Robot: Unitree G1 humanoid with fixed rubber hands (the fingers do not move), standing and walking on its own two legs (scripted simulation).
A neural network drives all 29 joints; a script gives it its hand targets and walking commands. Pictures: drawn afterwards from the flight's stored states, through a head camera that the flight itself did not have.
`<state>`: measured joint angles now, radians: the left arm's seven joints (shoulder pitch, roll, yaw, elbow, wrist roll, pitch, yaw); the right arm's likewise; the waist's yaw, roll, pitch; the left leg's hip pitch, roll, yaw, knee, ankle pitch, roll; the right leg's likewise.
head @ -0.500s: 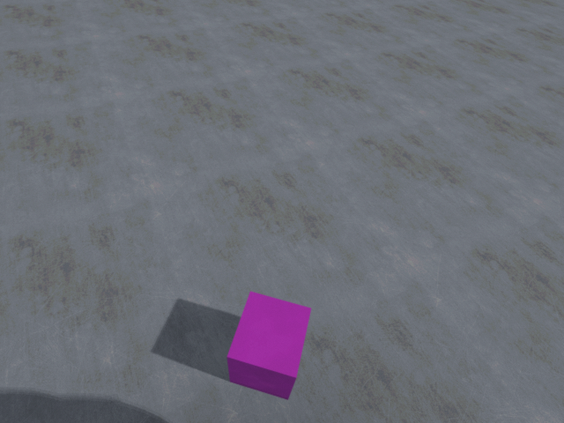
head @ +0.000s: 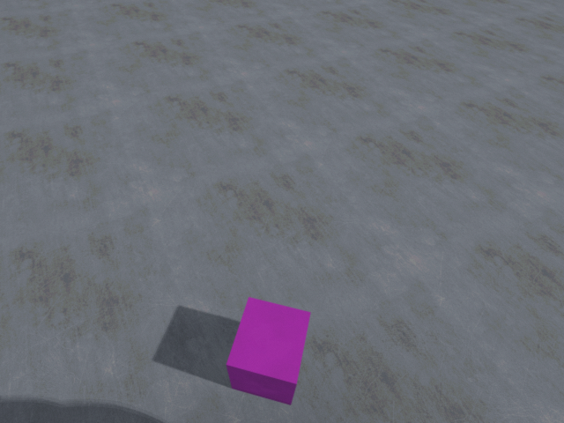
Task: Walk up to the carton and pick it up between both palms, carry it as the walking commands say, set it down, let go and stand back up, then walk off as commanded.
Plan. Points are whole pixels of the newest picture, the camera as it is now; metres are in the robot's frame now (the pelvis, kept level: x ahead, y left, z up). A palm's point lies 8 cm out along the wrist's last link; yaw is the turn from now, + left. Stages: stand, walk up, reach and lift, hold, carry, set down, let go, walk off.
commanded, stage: walk up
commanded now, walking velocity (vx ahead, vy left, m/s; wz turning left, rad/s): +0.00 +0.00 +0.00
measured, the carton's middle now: (270, 351) +0.43 +0.02 -0.66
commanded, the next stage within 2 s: stand in 1.60 s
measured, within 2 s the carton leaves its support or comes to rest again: neither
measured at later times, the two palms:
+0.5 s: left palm out of the picture -0.02 +0.19 -0.15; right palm out of the picture -0.01 -0.23 -0.15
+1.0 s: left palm out of the picture +0.06 +0.31 -0.15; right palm out of the picture +0.01 -0.19 -0.13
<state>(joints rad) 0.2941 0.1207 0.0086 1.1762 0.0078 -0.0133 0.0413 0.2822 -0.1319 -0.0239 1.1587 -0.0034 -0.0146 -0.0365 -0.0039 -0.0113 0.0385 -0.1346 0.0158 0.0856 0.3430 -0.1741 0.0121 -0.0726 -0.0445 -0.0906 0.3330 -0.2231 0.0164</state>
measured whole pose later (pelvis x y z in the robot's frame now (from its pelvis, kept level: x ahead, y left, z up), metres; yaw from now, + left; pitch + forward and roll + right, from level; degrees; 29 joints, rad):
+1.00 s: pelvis +0.01 +0.05 -0.01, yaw -7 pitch +1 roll -1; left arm 0.28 0.24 0.08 1.00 0.03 0.05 0.03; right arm 0.25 -0.18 -0.03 0.99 -0.03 0.00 -0.05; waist -0.01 -0.03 0.03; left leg -0.29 0.09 0.13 0.50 -0.22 0.00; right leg -0.43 -0.03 0.00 1.00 -0.46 0.03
